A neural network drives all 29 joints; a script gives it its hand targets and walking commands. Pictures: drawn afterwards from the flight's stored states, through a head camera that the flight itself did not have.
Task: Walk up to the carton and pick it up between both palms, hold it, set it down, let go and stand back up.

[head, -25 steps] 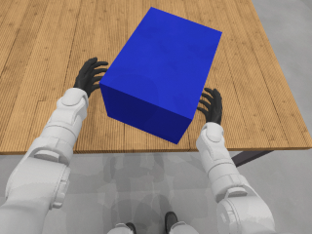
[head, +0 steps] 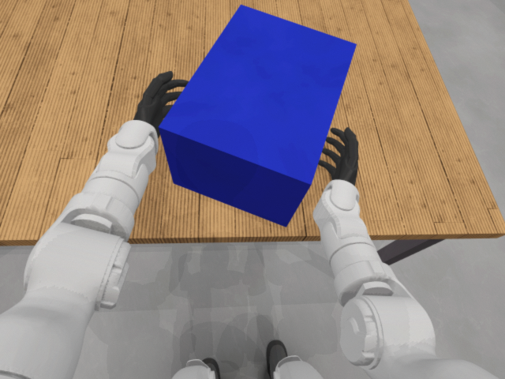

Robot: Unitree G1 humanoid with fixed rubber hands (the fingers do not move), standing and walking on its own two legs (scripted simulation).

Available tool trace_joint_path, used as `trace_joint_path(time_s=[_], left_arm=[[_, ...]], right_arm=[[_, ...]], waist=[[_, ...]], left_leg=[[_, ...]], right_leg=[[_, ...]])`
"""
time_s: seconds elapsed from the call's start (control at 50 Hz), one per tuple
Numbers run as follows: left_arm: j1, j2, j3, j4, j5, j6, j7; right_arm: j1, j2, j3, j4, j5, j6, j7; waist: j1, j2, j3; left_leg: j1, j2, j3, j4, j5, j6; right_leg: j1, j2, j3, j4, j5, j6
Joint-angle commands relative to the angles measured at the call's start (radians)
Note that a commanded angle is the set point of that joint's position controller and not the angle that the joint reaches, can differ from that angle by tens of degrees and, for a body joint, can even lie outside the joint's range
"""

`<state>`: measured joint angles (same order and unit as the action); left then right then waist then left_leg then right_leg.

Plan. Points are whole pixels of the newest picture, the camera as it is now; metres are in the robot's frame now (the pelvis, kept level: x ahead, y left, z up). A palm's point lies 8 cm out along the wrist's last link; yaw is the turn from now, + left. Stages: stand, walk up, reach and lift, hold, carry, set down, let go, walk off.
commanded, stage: reach and lift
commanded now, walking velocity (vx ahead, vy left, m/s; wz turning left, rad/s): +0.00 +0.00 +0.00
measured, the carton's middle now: (263, 115) +0.54 -0.04 +0.02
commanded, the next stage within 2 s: none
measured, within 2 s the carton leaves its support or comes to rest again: neither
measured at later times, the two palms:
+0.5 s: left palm (152, 117) +0.50 +0.14 +0.06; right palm (340, 173) +0.42 -0.16 +0.02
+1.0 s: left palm (153, 119) +0.50 +0.14 +0.05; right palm (339, 176) +0.42 -0.16 +0.01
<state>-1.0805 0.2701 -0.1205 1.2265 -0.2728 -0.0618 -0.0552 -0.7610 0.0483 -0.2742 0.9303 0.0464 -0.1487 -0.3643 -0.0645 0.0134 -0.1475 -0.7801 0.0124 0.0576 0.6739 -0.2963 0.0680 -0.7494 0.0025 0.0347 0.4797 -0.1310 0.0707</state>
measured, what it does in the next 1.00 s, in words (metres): stands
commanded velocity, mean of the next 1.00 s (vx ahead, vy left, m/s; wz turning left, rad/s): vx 0.00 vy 0.00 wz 0.00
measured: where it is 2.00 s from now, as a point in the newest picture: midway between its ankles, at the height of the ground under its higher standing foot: outside the picture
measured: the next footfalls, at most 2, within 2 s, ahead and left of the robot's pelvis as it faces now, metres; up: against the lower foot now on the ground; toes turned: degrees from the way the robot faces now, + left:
none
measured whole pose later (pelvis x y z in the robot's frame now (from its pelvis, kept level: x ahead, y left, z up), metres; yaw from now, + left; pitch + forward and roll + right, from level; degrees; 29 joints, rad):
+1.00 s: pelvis +0.01 +0.00 +0.00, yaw +0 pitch +24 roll -4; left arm -1.23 0.24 0.21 1.59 0.08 -0.34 -0.10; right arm -0.86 0.13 -0.79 1.12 -0.43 -0.43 -0.24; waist -0.07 0.01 -0.14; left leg -0.79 0.01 0.06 0.67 -0.31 0.07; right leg -0.76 0.00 0.03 0.48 -0.14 0.07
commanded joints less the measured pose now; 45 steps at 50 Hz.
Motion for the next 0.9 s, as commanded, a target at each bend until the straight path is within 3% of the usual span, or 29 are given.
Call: trace_joint_path(time_s=[0.0, 0.02, 0.06, 0.08, 0.12, 0.16, 0.18, 0.2, 0.24, 0.28, 0.3, 0.32, 0.34, 0.38, 0.4, 0.42, 0.44, 0.48, 0.5, 0.52, 0.54, 0.56, 0.58, 0.6, 0.62, 0.68, 0.78, 0.84, 0.88], left_arm=[[-0.630, 0.068, 0.099, -0.190, 0.170, -0.071, -0.002], [-0.717, 0.050, 0.080, -0.124, 0.139, -0.082, -0.009], [-0.676, 0.029, 0.056, -0.158, 0.105, -0.097, -0.015], [-0.745, 0.038, 0.045, -0.094, 0.106, -0.103, -0.018], [-0.738, 0.040, 0.076, -0.110, 0.135, -0.104, -0.011], [-0.754, 0.025, 0.070, -0.094, 0.131, -0.120, -0.011], [-0.727, -0.006, 0.069, -0.144, 0.121, -0.122, -0.013], [-0.740, 0.012, 0.085, -0.119, 0.149, -0.126, -0.009], [-0.727, 0.003, 0.098, -0.166, 0.170, -0.132, -0.011], [-0.732, -0.062, 0.099, -0.061, 0.168, -0.145, -0.031], [-0.735, -0.050, 0.118, -0.056, 0.202, -0.155, -0.040], [-0.740, -0.062, 0.108, -0.112, 0.198, -0.167, -0.028], [-0.733, -0.123, 0.116, -0.020, 0.221, -0.165, -0.046], [-0.760, -0.119, 0.152, 0.009, 0.246, -0.175, -0.057], [-0.761, -0.128, 0.143, -0.007, 0.246, -0.181, -0.059], [-0.766, -0.159, 0.164, 0.040, 0.267, -0.193, -0.076], [-0.765, -0.231, 0.155, 0.072, 0.287, -0.195, -0.091], [-0.725, -0.301, 0.214, 0.131, 0.331, -0.209, -0.117], [-0.751, -0.293, 0.237, 0.165, 0.364, -0.225, -0.113], [-0.739, -0.344, 0.256, 0.154, 0.386, -0.233, -0.122], [-0.735, -0.379, 0.298, 0.169, 0.420, -0.250, -0.131], [-0.732, -0.387, 0.307, 0.198, 0.445, -0.255, -0.129], [-0.735, -0.386, 0.341, 0.224, 0.464, -0.261, -0.129], [-0.776, -0.386, 0.360, 0.236, 0.492, -0.271, -0.132], [-0.720, -0.397, 0.373, 0.268, 0.508, -0.275, -0.136], [-0.732, -0.420, 0.369, 0.278, 0.514, -0.286, -0.135], [-0.729, -0.408, 0.376, 0.310, 0.534, -0.290, -0.136], [-0.719, -0.447, 0.333, 0.298, 0.506, -0.299, -0.127], [-0.731, -0.442, 0.336, 0.309, 0.511, -0.306, -0.131]], right_arm=[[-0.605, -0.011, -0.113, -0.124, -0.150, -0.085, 0.026], [-0.700, -0.002, -0.138, -0.107, -0.141, -0.075, 0.033], [-0.671, 0.013, -0.131, -0.166, -0.162, -0.087, 0.040], [-0.720, -0.007, -0.158, -0.088, -0.188, -0.076, 0.051], [-0.713, 0.022, -0.152, -0.112, -0.180, -0.073, 0.044], [-0.726, 0.041, -0.178, -0.090, -0.204, -0.069, 0.056], [-0.732, 0.056, -0.157, -0.180, -0.188, -0.083, 0.053], [-0.706, 0.048, -0.190, -0.086, -0.218, -0.082, 0.063], [-0.693, 0.054, -0.179, -0.093, -0.224, -0.095, 0.063], [-0.735, 0.086, -0.198, -0.073, -0.256, -0.116, 0.088], [-0.721, 0.089, -0.203, -0.038, -0.255, -0.118, 0.094], [-0.707, 0.096, -0.213, -0.094, -0.271, -0.138, 0.092], [-0.747, 0.105, -0.236, -0.024, -0.309, -0.145, 0.111], [-0.743, 0.113, -0.265, 0.017, -0.346, -0.152, 0.118], [-0.737, 0.138, -0.276, 0.003, -0.355, -0.161, 0.125], [-0.771, 0.211, -0.275, -0.033, -0.376, -0.168, 0.147], [-0.790, 0.244, -0.291, 0.019, -0.394, -0.169, 0.160], [-0.798, 0.336, -0.288, 0.007, -0.456, -0.193, 0.189], [-0.816, 0.330, -0.327, 0.042, -0.500, -0.197, 0.200], [-0.796, 0.387, -0.321, 0.012, -0.527, -0.210, 0.214], [-0.763, 0.439, -0.331, 0.048, -0.553, -0.218, 0.227], [-0.769, 0.425, -0.360, 0.094, -0.596, -0.228, 0.235], [-0.772, 0.427, -0.362, 0.115, -0.611, -0.239, 0.246], [-0.757, 0.446, -0.380, 0.189, -0.632, -0.238, 0.259], [-0.743, 0.461, -0.369, 0.176, -0.658, -0.246, 0.264], [-0.754, 0.464, -0.379, 0.240, -0.658, -0.283, 0.265], [-0.754, 0.471, -0.408, 0.289, -0.676, -0.276, 0.268], [-0.744, 0.457, -0.368, 0.313, -0.656, -0.307, 0.259], [-0.746, 0.489, -0.367, 0.321, -0.638, -0.314, 0.259]], waist=[[-0.191, 0.139, -0.952], [-0.191, 0.155, -0.980], [-0.216, 0.108, -1.033], [-0.230, 0.121, -0.978], [-0.202, 0.114, -0.963], [-0.207, 0.114, -0.964], [-0.203, 0.115, -1.069], [-0.215, 0.146, -1.027], [-0.199, 0.128, -1.057], [-0.210, 0.116, -0.989], [-0.205, 0.126, -0.951], [-0.210, 0.128, -1.013], [-0.232, 0.142, -0.991], [-0.208, 0.119, -0.934], [-0.225, 0.118, -0.903], [-0.206, 0.095, -0.912], [-0.232, 0.117, -0.897], [-0.206, 0.107, -0.879], [-0.195, 0.111, -0.851], [-0.204, 0.073, -0.855], [-0.192, 0.089, -0.868], [-0.207, 0.089, -0.841], [-0.191, 0.122, -0.830], [-0.193, 0.120, -0.764], [-0.170, 0.110, -0.747], [-0.194, 0.114, -0.725], [-0.184, 0.101, -0.651], [-0.206, 0.125, -0.692], [-0.196, 0.123, -0.676]], left_leg=[[0.520, 0.035, -0.098, 0.044, 0.600, -0.190], [0.456, 0.019, -0.076, 0.045, 0.518, -0.177], [0.497, 0.034, -0.107, 0.056, 0.568, -0.175], [0.473, 0.044, -0.109, 0.043, 0.506, -0.173], [0.430, 0.030, -0.087, 0.022, 0.467, -0.163], [0.422, 0.033, -0.085, 0.003, 0.418, -0.162], [0.445, 0.022, -0.076, 0.040, 0.505, -0.161], [0.476, 0.037, -0.094, 0.032, 0.532, -0.171], [0.511, 0.038, -0.097, 0.043, 0.616, -0.180], [0.504, 0.050, -0.108, 0.027, 0.615, -0.177], [0.495, 0.045, -0.095, 0.018, 0.577, -0.176], [0.487, 0.041, -0.092, 0.014, 0.610, -0.179], [0.529, 0.059, -0.119, 0.020, 0.643, -0.186], [0.489, 0.045, -0.087, -0.005, 0.541, -0.173], [0.490, 0.043, -0.082, -0.008, 0.569, -0.177], [0.433, 0.033, -0.069, -0.019, 0.492, -0.158], [0.452, 0.040, -0.081, -0.021, 0.491, -0.163], [0.436, 0.040, -0.064, -0.012, 0.507, -0.166], [0.428, 0.047, -0.074, -0.035, 0.467, -0.169], [0.454, 0.047, -0.074, -0.028, 0.507, -0.168], [0.426, 0.036, -0.051, -0.023, 0.507, -0.161], [0.465, 0.053, -0.075, -0.030, 0.554, -0.178], [0.468, 0.047, -0.055, -0.040, 0.526, -0.177], [0.460, 0.053, -0.061, -0.046, 0.505, -0.179], [0.457, 0.047, -0.053, -0.060, 0.498, -0.178], [0.509, 0.059, -0.069, -0.050, 0.574, -0.191], [0.479, 0.057, -0.070, -0.071, 0.463, -0.181], [0.546, 0.072, -0.090, -0.047, 0.597, -0.208], [0.521, 0.064, -0.077, -0.042, 0.575, -0.198]], right_leg=[[0.344, 0.036, -0.115, 0.087, 0.347, -0.064], [0.312, 0.031, -0.121, 0.084, 0.308, -0.077], [0.350, 0.026, -0.134, 0.107, 0.332, -0.061], [0.296, 0.024, -0.126, 0.094, 0.233, -0.066], [0.358, 0.026, -0.124, 0.091, 0.282, -0.065], [0.343, 0.020, -0.125, 0.090, 0.234, -0.067], [0.376, 0.028, -0.132, 0.111, 0.356, -0.073], [0.337, 0.020, -0.121, 0.103, 0.299, -0.067], [0.360, 0.029, -0.127, 0.100, 0.349, -0.068], [0.317, 0.029, -0.139, 0.089, 0.295, -0.065], [0.310, 0.027, -0.136, 0.076, 0.275, -0.067], [0.356, 0.033, -0.137, 0.082, 0.330, -0.066], [0.322, 0.025, -0.139, 0.069, 0.312, -0.066], [0.312, 0.022, -0.145, 0.043, 0.246, -0.074], [0.344, 0.017, -0.144, 0.056, 0.272, -0.063], [0.376, 0.013, -0.133, 0.051, 0.237, -0.058], [0.361, 0.010, -0.135, 0.060, 0.236, -0.061], [0.392, 0.013, -0.139, 0.067, 0.258, -0.060], [0.371, 0.007, -0.133, 0.055, 0.188, -0.056], [0.378, 0.018, -0.145, 0.057, 0.232, -0.053], [0.405, 0.016, -0.142, 0.072, 0.280, -0.057], [0.394, 0.015, -0.148, 0.060, 0.269, -0.056], [0.379, 0.018, -0.151, 0.048, 0.246, -0.061], [0.342, 0.015, -0.144, 0.040, 0.199, -0.062], [0.383, 0.015, -0.141, 0.043, 0.234, -0.060], [0.316, 0.028, -0.153, 0.029, 0.202, -0.053], [0.314, 0.021, -0.151, -0.001, 0.157, -0.052], [0.275, 0.032, -0.159, 0.005, 0.205, -0.067], [0.270, 0.033, -0.156, 0.001, 0.217, -0.073]])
